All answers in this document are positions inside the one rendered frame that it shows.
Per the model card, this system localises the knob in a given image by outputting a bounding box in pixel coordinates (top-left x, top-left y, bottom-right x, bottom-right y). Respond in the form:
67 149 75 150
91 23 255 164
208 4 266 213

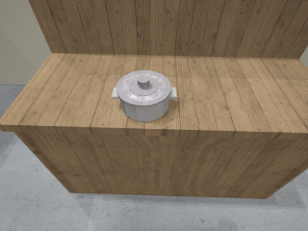
138 75 150 88

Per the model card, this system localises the lid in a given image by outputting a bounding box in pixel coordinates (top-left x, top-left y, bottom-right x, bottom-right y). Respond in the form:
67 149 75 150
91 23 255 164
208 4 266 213
115 70 171 108

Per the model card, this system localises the table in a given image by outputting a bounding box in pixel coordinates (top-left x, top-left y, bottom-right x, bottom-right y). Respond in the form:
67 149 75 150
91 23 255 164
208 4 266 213
0 0 308 199

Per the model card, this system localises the pot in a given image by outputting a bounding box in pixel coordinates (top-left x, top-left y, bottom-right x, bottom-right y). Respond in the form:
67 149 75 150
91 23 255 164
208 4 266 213
112 87 177 122

